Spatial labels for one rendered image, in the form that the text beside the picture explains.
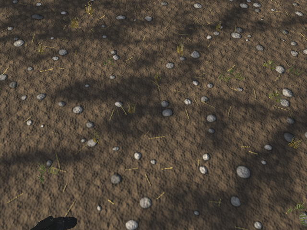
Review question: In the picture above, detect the robot left hand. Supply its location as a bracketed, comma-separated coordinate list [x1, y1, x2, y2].
[31, 216, 78, 230]

